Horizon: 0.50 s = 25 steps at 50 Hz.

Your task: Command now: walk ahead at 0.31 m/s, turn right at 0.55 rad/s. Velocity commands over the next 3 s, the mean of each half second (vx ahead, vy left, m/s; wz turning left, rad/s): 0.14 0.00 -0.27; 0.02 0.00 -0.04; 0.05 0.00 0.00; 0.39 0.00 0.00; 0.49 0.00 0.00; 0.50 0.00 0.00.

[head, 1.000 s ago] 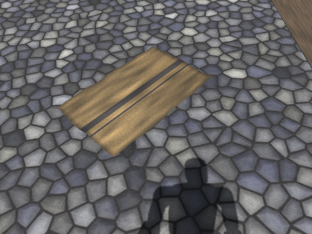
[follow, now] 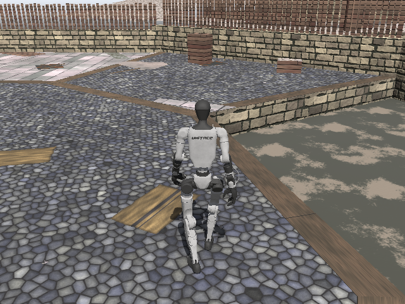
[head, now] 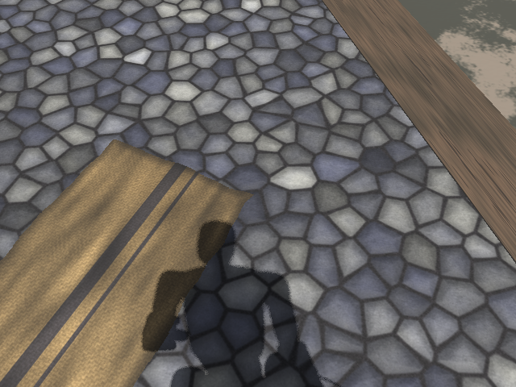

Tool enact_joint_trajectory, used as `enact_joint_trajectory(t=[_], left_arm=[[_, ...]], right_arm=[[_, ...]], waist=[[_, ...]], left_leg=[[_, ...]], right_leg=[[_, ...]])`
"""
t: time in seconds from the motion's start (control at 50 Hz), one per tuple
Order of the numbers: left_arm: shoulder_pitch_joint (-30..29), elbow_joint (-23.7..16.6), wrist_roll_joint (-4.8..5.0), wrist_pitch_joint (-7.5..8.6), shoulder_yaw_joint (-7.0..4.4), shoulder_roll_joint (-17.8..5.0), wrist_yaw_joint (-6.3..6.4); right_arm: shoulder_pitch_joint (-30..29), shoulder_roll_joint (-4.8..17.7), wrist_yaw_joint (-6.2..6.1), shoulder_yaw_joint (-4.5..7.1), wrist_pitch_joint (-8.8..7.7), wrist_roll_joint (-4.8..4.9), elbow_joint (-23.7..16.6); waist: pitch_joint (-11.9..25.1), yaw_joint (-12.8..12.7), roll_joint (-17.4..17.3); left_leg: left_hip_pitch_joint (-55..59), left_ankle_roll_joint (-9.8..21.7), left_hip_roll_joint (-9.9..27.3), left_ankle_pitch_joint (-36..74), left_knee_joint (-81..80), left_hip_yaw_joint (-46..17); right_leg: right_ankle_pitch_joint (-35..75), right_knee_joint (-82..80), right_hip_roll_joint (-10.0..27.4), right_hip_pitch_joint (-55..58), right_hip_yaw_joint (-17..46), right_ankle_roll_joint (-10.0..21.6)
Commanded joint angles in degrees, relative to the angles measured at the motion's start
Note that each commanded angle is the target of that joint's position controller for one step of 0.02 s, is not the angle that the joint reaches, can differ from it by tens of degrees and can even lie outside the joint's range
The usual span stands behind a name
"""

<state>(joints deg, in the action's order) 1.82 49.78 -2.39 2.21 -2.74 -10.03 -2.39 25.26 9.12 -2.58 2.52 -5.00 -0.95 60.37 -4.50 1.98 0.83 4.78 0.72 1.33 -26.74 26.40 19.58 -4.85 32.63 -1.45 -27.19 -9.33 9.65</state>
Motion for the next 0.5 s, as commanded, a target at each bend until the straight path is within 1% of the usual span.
enact_joint_trajectory(t=[0.02,0.04,0.06,0.08,0.1,0.12,0.14,0.16,0.18,0.2,0.22,0.26,0.3,0.36,0.44,0.48,0.5], left_arm=[[21.1,3.3,-0.97,1.45,-3.92,-11.3,1.46],[18.7,1.4,-0.58,0.92,-5.44,-18.2,1.55],[21.0,0.9,1.54,-0.15,-5.24,-16.9,2.23],[15.9,0.3,1.84,-0.35,-4.30,-13.6,2.75],[12.4,0.1,2.10,-0.34,-3.24,-9.8,2.86],[11.0,0.0,2.53,-0.19,-2.61,-7.8,3.15],[10.2,-0.1,2.60,0.03,-1.99,-6.4,3.33],[10.9,0.2,2.29,0.56,-1.75,-6.6,3.20],[11.6,0.5,1.80,1.03,-1.87,-7.8,3.06],[12.1,0.7,1.50,1.35,-1.97,-8.7,2.94],[12.6,0.8,1.36,1.50,-1.92,-9.2,2.88],[13.5,1.1,1.39,1.32,-1.54,-8.9,2.91],[14.3,1.4,1.43,0.91,-1.17,-8.5,3.05],[15.6,1.9,1.04,0.34,-0.77,-8.5,3.34],[15.1,2.5,0.41,-0.17,-0.03,-7.8,3.68],[14.6,3.1,0.51,-0.40,0.30,-7.6,3.88],[13.8,3.3,0.90,-0.55,0.45,-7.6,4.05]], right_arm=[[-1.4,9.3,0.25,2.10,0.12,0.95,-5.1],[3.5,5.2,0.65,1.47,0.35,2.41,-8.9],[-1.1,7.9,0.73,1.68,0.45,1.28,-9.3],[-4.2,6.7,0.78,1.31,0.25,1.48,-10.4],[-4.6,6.9,0.73,1.42,0.24,0.80,-9.7],[-4.9,7.5,0.77,1.76,1.04,-0.59,-9.6],[-2.9,6.9,0.90,1.79,2.33,-1.38,-9.1],[-2.3,6.2,1.00,1.77,3.43,-1.44,-9.0],[-1.7,5.5,1.14,1.61,4.12,-1.10,-8.9],[-1.7,5.1,1.25,1.51,4.50,-0.80,-8.8],[-2.4,5.2,1.31,1.49,4.75,-0.68,-9.0],[-4.7,5.9,1.31,1.53,5.19,-0.63,-9.5],[-7.6,6.4,1.27,1.47,5.64,-0.50,-10.1],[-11.0,6.3,0.98,1.20,6.22,-0.19,-10.7],[-11.6,5.9,0.25,0.77,6.40,0.16,-9.9],[-10.6,5.5,-0.19,0.49,6.10,0.37,-9.1],[-9.2,4.9,-0.36,0.23,5.79,0.36,-8.3]], waist=[[13.4,-10.5,0.0],[20.6,-5.5,10.4],[23.1,-7.5,-0.9],[15.7,-5.9,-0.4],[9.4,-3.7,-3.3],[7.0,-2.2,-3.5],[6.8,-0.7,-2.7],[7.1,-0.1,-2.4],[7.8,0.4,-1.7],[8.4,0.6,-0.9],[9.0,0.5,0.0],[9.3,-0.1,2.1],[9.1,-1.0,3.4],[7.9,-2.3,4.1],[5.9,-2.7,4.4],[5.1,-2.5,4.3],[4.7,-1.4,3.4]], left_leg=[[-17.3,1.3,8.1,31.4,40.7,-3.8],[-38.7,-1.7,-3.4,-11.7,62.4,-9.9],[-40.0,-1.4,-0.2,-4.2,61.8,-19.9],[-41.5,-1.1,1.7,0.8,58.6,-20.3],[-40.1,-1.1,3.3,3.3,52.7,-20.2],[-37.6,-1.2,3.9,4.5,48.7,-20.5],[-33.8,-1.4,4.0,5.2,45.8,-20.3],[-31.6,-1.6,3.6,5.7,43.4,-20.1],[-30.9,-1.7,3.0,6.6,41.6,-19.7],[-30.8,-1.8,2.7,7.9,39.6,-19.5],[-31.2,-1.9,2.6,9.3,37.6,-19.4],[-32.4,-1.9,2.8,11.9,33.6,-19.3],[-32.9,-2.0,3.0,13.5,29.4,-19.4],[-31.9,-1.9,2.9,13.2,23.2,-19.6],[-25.8,-1.2,1.7,9.3,14.9,-19.3],[-21.8,-0.4,0.9,7.5,8.4,-18.9],[-18.4,0.0,0.6,10.6,1.6,-18.5]], right_leg=[[17.9,-5.3,6.4,29.9,11.6,5.9],[52.0,-2.9,25.0,46.6,39.7,18.9],[50.6,-6.6,24.0,42.6,36.1,18.2],[44.4,-9.4,22.3,35.2,30.4,15.8],[39.5,-12.3,18.8,27.3,26.1,12.0],[37.7,-13.8,16.1,22.4,22.7,9.7],[37.6,-14.9,14.4,18.5,19.8,8.2],[39.9,-15.0,13.3,16.7,18.4,7.3],[43.0,-15.0,12.5,16.3,17.1,6.8],[44.7,-14.9,11.9,16.5,16.0,6.2],[45.3,-14.9,11.4,17.3,15.1,5.4],[43.8,-14.8,10.4,19.0,13.9,3.4],[39.5,-15.1,10.0,20.3,13.8,1.9],[31.7,-15.9,11.1,21.1,15.2,1.8],[23.5,-15.5,12.2,19.0,16.9,3.2],[21.1,-14.1,12.6,18.3,18.4,3.2],[18.9,-12.9,12.1,17.6,18.6,2.2]])
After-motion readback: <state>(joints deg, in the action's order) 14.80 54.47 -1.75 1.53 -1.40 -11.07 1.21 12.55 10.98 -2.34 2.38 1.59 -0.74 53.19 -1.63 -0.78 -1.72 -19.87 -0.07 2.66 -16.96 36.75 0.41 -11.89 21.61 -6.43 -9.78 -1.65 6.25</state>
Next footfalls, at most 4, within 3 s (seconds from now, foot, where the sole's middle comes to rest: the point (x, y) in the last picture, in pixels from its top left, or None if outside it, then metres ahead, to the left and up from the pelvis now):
0.02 right None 0.16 -0.05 -0.76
0.54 left None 0.21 0.13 -0.76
1.68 right None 0.23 -0.08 -0.76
2.14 left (248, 323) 0.60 0.04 -0.76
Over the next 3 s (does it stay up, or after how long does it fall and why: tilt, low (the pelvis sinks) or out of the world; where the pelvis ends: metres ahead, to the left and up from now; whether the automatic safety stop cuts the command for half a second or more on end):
stays up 0.90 -0.10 0.03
